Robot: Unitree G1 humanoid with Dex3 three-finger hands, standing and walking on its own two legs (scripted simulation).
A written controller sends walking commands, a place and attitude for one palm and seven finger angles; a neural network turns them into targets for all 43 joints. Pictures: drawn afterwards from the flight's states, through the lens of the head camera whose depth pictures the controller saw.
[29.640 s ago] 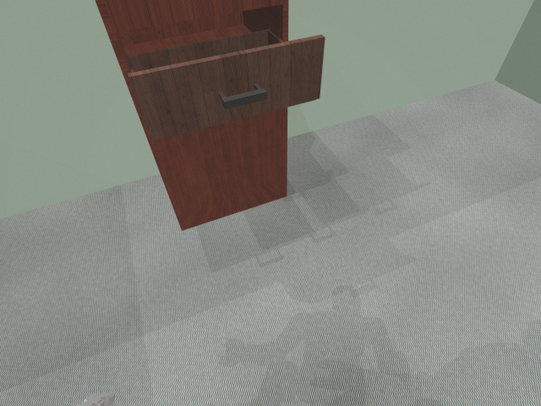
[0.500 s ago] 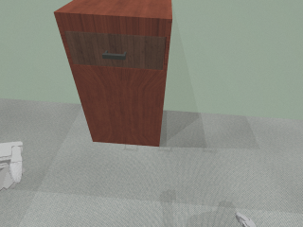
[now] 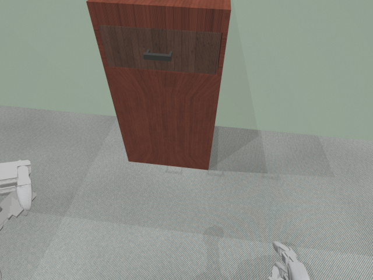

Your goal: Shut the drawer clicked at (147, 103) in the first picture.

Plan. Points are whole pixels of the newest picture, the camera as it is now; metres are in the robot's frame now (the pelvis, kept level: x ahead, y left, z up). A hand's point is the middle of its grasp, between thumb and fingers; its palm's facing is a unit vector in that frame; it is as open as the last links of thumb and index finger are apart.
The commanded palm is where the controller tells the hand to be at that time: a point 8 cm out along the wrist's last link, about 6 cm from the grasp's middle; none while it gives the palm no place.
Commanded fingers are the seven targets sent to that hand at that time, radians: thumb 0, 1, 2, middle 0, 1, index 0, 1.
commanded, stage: stop stepping back and stand still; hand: left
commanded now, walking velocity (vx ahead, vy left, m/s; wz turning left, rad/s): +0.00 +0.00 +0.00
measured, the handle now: (158, 54) +0.95 +0.18 +0.04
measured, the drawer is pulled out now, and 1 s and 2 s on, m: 0.00 0.00 0.00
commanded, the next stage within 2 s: let the arm hang, fingers relaxed in 0.36 s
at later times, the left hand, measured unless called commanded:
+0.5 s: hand (42, 203) +0.20 +0.26 +0.14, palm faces +0.29 -0.82 -0.50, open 3.2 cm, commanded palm none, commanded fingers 0.00 0.90 0.90 -1.28 -1.47 -1.28 -1.47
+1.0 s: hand out of the picture -0.02 +0.22 -0.16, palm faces +0.00 -0.96 -0.28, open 4.9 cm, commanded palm none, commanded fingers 0.00 0.90 0.90 -0.28 -0.39 -0.28 -0.39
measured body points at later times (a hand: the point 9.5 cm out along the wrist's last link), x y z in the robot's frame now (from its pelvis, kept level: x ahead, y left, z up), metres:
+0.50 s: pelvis +0.01 +0.02 +0.01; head +0.01 +0.01 +0.46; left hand +0.18 +0.30 +0.16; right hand +0.19 -0.22 -0.08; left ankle +0.02 +0.11 -0.73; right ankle +0.04 -0.10 -0.73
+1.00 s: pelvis -0.01 +0.01 +0.01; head +0.02 +0.00 +0.46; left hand -0.02 +0.27 -0.14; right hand -0.02 -0.24 -0.15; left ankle +0.02 +0.11 -0.73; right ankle +0.04 -0.10 -0.73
